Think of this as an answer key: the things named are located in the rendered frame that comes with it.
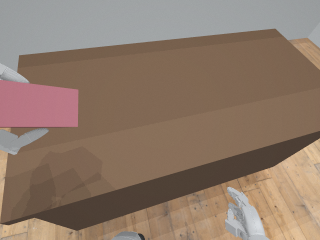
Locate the right robot hand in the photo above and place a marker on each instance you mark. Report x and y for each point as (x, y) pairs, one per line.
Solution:
(247, 222)

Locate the table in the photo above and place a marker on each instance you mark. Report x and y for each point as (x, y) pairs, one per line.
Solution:
(160, 120)

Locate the left robot hand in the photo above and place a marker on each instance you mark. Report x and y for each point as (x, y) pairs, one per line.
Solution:
(10, 142)

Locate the sponge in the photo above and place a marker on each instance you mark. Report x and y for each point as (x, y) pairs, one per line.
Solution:
(26, 105)

